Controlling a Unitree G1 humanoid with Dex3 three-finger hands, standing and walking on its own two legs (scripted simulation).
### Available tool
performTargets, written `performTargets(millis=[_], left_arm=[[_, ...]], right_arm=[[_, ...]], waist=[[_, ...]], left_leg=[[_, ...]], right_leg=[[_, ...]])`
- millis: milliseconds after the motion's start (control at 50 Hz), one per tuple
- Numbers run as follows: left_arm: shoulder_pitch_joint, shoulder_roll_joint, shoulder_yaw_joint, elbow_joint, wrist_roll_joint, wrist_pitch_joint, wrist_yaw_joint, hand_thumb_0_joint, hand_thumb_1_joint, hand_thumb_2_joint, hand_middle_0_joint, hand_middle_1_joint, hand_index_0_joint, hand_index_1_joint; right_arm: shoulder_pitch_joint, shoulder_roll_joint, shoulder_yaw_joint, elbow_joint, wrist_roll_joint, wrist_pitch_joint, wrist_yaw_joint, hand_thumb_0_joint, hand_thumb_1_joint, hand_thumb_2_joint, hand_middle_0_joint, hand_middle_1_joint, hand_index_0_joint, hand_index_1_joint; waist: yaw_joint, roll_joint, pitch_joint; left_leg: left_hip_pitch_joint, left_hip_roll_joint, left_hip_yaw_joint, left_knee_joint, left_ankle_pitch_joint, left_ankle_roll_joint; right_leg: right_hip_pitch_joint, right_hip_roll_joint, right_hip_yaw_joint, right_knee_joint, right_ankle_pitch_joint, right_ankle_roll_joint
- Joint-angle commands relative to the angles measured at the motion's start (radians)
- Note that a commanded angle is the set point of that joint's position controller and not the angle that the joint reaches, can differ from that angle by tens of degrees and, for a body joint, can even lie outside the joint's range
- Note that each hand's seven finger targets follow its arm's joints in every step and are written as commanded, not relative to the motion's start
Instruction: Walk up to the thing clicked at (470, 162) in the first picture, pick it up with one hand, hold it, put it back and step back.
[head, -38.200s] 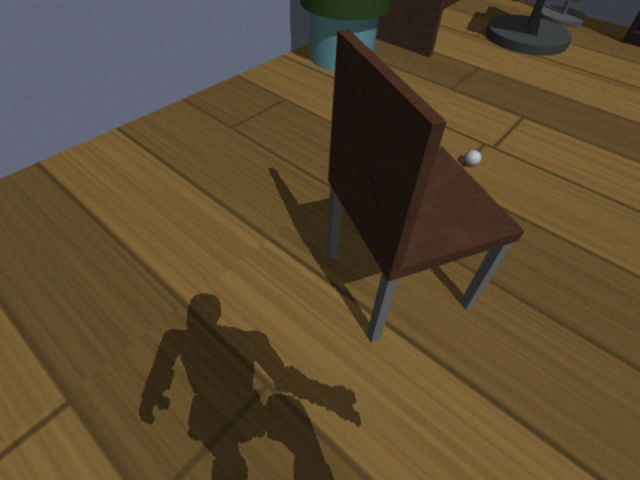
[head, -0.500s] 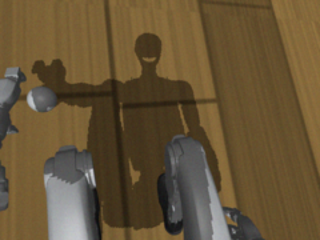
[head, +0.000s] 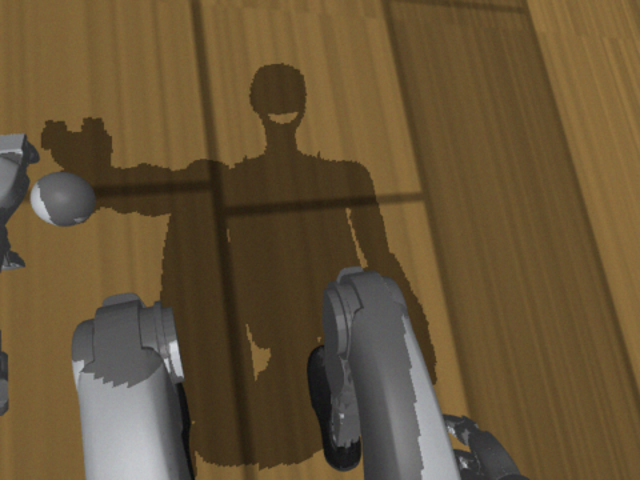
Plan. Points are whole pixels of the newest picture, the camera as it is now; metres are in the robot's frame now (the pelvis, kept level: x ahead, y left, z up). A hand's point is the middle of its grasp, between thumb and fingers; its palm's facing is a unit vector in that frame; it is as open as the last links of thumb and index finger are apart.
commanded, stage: rise first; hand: left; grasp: from above
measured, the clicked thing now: (64, 199) +0.48 +0.30 -0.29
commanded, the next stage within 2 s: approach in 1.38 s
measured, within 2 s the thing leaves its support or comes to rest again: neither
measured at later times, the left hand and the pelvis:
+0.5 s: hand (6, 213) +0.43 +0.33 -0.19, palm faces -0.46 -0.09 -0.88, open 14.2 cm; pelvis +0.00 +0.00 -0.01, yaw -1 degrees
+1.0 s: hand out of the picture +0.44 +0.34 -0.18, palm faces -0.45 -0.08 -0.89, open 14.2 cm; pelvis +0.00 +0.00 -0.01, yaw -1 degrees
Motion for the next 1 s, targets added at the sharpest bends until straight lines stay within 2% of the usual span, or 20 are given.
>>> performTargets(millis=[0,100,160,200,260,300,340,380,440,520,600,640,700,800,820,860,880,940,960,980], left_arm=[[-0.306,0.266,0.038,-0.130,-0.013,0.006,0.042,0.000,-0.588,1.039,-0.068,-1.008,-0.055,-1.021],[-0.307,0.272,0.039,-0.107,-0.024,0.012,0.042,0.000,-0.574,1.024,-0.065,-1.019,-0.058,-1.025],[-0.322,0.274,0.024,-0.093,-0.017,0.010,0.034,0.000,-0.580,1.031,-0.063,-1.024,-0.055,-1.031],[-0.305,0.286,0.033,-0.084,-0.016,0.013,0.032,0.000,-0.581,1.033,-0.063,-1.023,-0.055,-1.032],[-0.312,0.292,0.035,-0.076,-0.016,0.011,0.036,0.000,-0.572,1.025,-0.062,-1.024,-0.057,-1.028],[-0.307,0.301,0.040,-0.064,-0.017,0.009,0.035,0.000,-0.578,1.030,-0.066,-1.014,-0.057,-1.023],[-0.321,0.291,0.023,-0.059,-0.017,0.004,0.030,0.000,-0.585,1.034,-0.061,-1.032,-0.054,-1.039],[-0.316,0.336,0.050,-0.067,-0.010,0.002,0.034,0.000,-0.585,1.036,-0.064,-1.025,-0.054,-1.035],[-0.311,0.318,0.045,-0.069,-0.015,-0.001,0.035,0.000,-0.589,1.039,-0.063,-1.018,-0.052,-1.029],[-0.332,0.363,0.064,-0.091,-0.012,-0.007,0.037,0.000,-0.579,1.029,-0.062,-1.022,-0.055,-1.028],[-0.318,0.343,0.054,-0.069,-0.010,-0.007,0.032,0.000,-0.577,1.024,-0.063,-1.027,-0.057,-1.032],[-0.326,0.351,0.055,-0.100,-0.009,-0.008,0.031,0.000,-0.582,1.031,-0.062,-1.024,-0.054,-1.031],[-0.351,0.344,0.045,-0.095,-0.010,-0.005,0.027,0.000,-0.578,1.027,-0.062,-1.026,-0.055,-1.032],[-0.315,0.321,0.028,-0.077,-0.014,0.006,0.017,0.000,-0.570,1.019,-0.063,-1.040,-0.060,-1.042],[-0.335,0.332,0.036,-0.101,-0.016,0.005,0.017,0.000,-0.572,1.025,-0.064,-1.033,-0.059,-1.037],[-0.332,0.347,0.044,-0.115,-0.020,0.007,0.012,0.000,-0.567,1.017,-0.064,-1.035,-0.061,-1.038],[-0.321,0.337,0.031,-0.095,-0.018,0.008,0.007,0.000,-0.576,1.021,-0.064,-1.042,-0.060,-1.046],[-0.344,0.349,0.046,-0.118,-0.026,0.005,0.007,0.000,-0.571,1.020,-0.067,-1.035,-0.062,-1.039],[-0.327,0.323,0.026,-0.103,-0.025,0.006,0.003,0.000,-0.575,1.020,-0.064,-1.041,-0.061,-1.045],[-0.354,0.338,0.039,-0.134,-0.028,0.001,0.003,0.000,-0.577,1.022,-0.063,-1.042,-0.059,-1.045]], right_arm=[[0.192,-0.255,-0.074,-0.013,-0.005,-0.009,-0.016,0.000,-0.905,-0.903,0.200,0.300,0.200,0.300],[0.189,-0.256,-0.064,-0.017,-0.013,-0.014,-0.014,0.000,-0.904,-0.902,0.200,0.300,0.200,0.300],[0.178,-0.258,-0.059,-0.017,-0.012,-0.014,-0.015,0.000,-0.904,-0.902,0.200,0.300,0.200,0.300],[0.181,-0.262,-0.059,-0.019,-0.011,-0.014,-0.015,0.000,-0.903,-0.902,0.200,0.300,0.200,0.300],[0.187,-0.263,-0.049,-0.017,-0.017,-0.013,-0.014,0.000,-0.903,-0.902,0.200,0.300,0.200,0.300],[0.180,-0.264,-0.047,-0.021,-0.016,-0.012,-0.014,0.000,-0.903,-0.902,0.200,0.300,0.200,0.300],[0.183,-0.263,-0.041,-0.020,-0.020,-0.015,-0.012,0.000,-0.905,-0.903,0.200,0.300,0.200,0.300],[0.179,-0.268,-0.042,-0.023,-0.019,-0.013,-0.013,0.000,-0.903,-0.902,0.200,0.300,0.200,0.300],[0.183,-0.266,-0.039,-0.017,-0.023,-0.017,-0.010,0.000,-0.904,-0.902,0.200,0.300,0.200,0.300],[0.184,-0.269,-0.035,-0.019,-0.028,-0.012,-0.011,0.000,-0.903,-0.902,0.200,0.300,0.200,0.300],[0.189,-0.271,-0.032,-0.019,-0.036,-0.012,-0.009,0.000,-0.903,-0.901,0.200,0.300,0.200,0.300],[0.183,-0.274,-0.031,-0.018,-0.033,-0.009,-0.009,0.000,-0.901,-0.901,0.200,0.300,0.200,0.300],[0.180,-0.277,-0.033,-0.023,-0.032,-0.007,-0.008,0.000,-0.901,-0.901,0.200,0.300,0.200,0.300],[0.183,-0.276,-0.034,-0.026,-0.027,-0.009,-0.007,0.000,-0.902,-0.901,0.200,0.300,0.200,0.300],[0.187,-0.279,-0.035,-0.029,-0.026,-0.008,-0.007,0.000,-0.901,-0.901,0.200,0.300,0.200,0.300],[0.186,-0.282,-0.035,-0.034,-0.024,-0.009,-0.006,0.000,-0.902,-0.901,0.200,0.300,0.200,0.300],[0.180,-0.277,-0.035,-0.034,-0.020,-0.009,-0.005,0.000,-0.905,-0.903,0.200,0.300,0.200,0.300],[0.183,-0.277,-0.034,-0.037,-0.019,-0.007,-0.006,0.000,-0.903,-0.902,0.200,0.300,0.200,0.300],[0.185,-0.271,-0.034,-0.036,-0.016,-0.009,-0.006,0.000,-0.904,-0.902,0.200,0.300,0.200,0.300],[0.191,-0.273,-0.033,-0.035,-0.019,-0.008,-0.005,0.000,-0.904,-0.902,0.200,0.300,0.200,0.300]], waist=[[-0.003,0.316,-0.655],[-0.007,0.304,-0.640],[-0.011,0.320,-0.638],[-0.006,0.326,-0.637],[-0.021,0.311,-0.631],[-0.010,0.320,-0.620],[-0.029,0.320,-0.598],[-0.012,0.327,-0.619],[-0.018,0.341,-0.617],[-0.018,0.323,-0.654],[-0.030,0.349,-0.634],[-0.014,0.381,-0.658],[-0.030,0.372,-0.638],[-0.023,0.343,-0.610],[-0.029,0.360,-0.616],[-0.019,0.383,-0.633],[-0.019,0.375,-0.615],[-0.025,0.349,-0.629],[-0.028,0.348,-0.607],[-0.031,0.348,-0.633]], left_leg=[[0.558,-0.018,0.133,-0.221,0.153,0.051],[0.522,-0.020,0.135,-0.211,0.136,0.054],[0.533,-0.018,0.126,-0.217,0.118,0.051],[0.542,-0.020,0.128,-0.212,0.130,0.050],[0.519,-0.021,0.130,-0.198,0.148,0.053],[0.521,-0.021,0.129,-0.203,0.138,0.052],[0.513,-0.020,0.123,-0.204,0.127,0.051],[0.511,-0.021,0.127,-0.196,0.135,0.052],[0.534,-0.020,0.126,-0.197,0.142,0.048],[0.500,-0.018,0.128,-0.168,0.160,0.055],[0.531,-0.017,0.120,-0.178,0.165,0.049],[0.557,-0.018,0.118,-0.190,0.172,0.044],[0.543,-0.018,0.114,-0.191,0.153,0.045],[0.533,-0.019,0.117,-0.194,0.147,0.048],[0.536,-0.020,0.117,-0.200,0.144,0.047],[0.562,-0.019,0.111,-0.210,0.156,0.042],[0.549,-0.018,0.113,-0.207,0.144,0.044],[0.533,-0.020,0.114,-0.201,0.139,0.049],[0.521,-0.020,0.117,-0.200,0.133,0.049],[0.527,-0.019,0.117,-0.199,0.147,0.049]], right_leg=[[0.272,0.023,-0.113,-0.245,0.237,-0.086],[0.279,0.021,-0.111,-0.248,0.224,-0.082],[0.252,0.027,-0.120,-0.240,0.205,-0.087],[0.259,0.024,-0.120,-0.235,0.216,-0.087],[0.279,0.024,-0.118,-0.233,0.241,-0.081],[0.261,0.024,-0.120,-0.228,0.228,-0.084],[0.259,0.027,-0.126,-0.230,0.222,-0.084],[0.272,0.028,-0.121,-0.230,0.226,-0.084],[0.262,0.027,-0.123,-0.219,0.232,-0.086],[0.303,0.030,-0.114,-0.226,0.256,-0.076],[0.280,0.030,-0.127,-0.215,0.258,-0.079],[0.273,0.030,-0.133,-0.205,0.259,-0.084],[0.247,0.030,-0.138,-0.204,0.243,-0.085],[0.249,0.031,-0.133,-0.219,0.243,-0.083],[0.255,0.028,-0.135,-0.218,0.239,-0.083],[0.250,0.025,-0.140,-0.205,0.245,-0.085],[0.238,0.029,-0.137,-0.209,0.236,-0.087],[0.256,0.026,-0.134,-0.220,0.233,-0.082],[0.255,0.027,-0.129,-0.224,0.231,-0.083],[0.272,0.028,-0.130,-0.228,0.243,-0.080]])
